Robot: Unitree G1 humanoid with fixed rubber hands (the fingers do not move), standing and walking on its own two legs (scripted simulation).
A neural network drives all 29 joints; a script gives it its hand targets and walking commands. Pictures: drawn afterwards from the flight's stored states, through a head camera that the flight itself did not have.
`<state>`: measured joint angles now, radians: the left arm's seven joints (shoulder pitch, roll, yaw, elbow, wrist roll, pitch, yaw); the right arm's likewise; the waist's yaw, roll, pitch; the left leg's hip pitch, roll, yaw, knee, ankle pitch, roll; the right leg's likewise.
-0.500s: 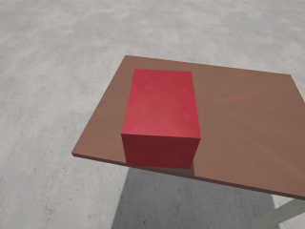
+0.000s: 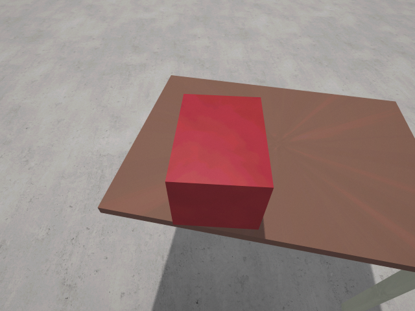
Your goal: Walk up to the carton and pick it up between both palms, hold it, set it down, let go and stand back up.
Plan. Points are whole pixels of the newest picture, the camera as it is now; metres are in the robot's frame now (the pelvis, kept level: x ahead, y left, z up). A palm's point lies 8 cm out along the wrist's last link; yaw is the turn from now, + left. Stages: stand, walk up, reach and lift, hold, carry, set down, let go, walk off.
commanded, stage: stand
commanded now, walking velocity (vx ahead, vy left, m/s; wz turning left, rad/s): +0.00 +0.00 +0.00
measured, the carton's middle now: (219, 157) +0.52 -0.01 -0.05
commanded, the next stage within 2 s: none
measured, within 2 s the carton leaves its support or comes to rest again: neither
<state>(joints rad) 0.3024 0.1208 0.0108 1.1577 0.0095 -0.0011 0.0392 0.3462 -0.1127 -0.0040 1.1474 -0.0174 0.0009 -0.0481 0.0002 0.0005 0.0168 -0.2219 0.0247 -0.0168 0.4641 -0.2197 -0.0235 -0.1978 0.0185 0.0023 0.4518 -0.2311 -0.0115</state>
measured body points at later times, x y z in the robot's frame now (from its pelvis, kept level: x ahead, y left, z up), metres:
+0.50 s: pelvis +0.01 -0.01 +0.00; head +0.00 +0.00 +0.45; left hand -0.01 +0.20 -0.16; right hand -0.04 -0.21 -0.16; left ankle +0.02 +0.13 -0.74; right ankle +0.01 -0.11 -0.74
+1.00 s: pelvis +0.00 +0.01 +0.00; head +0.01 +0.01 +0.45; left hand -0.02 +0.21 -0.16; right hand -0.04 -0.19 -0.16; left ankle +0.02 +0.13 -0.74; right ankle +0.01 -0.11 -0.74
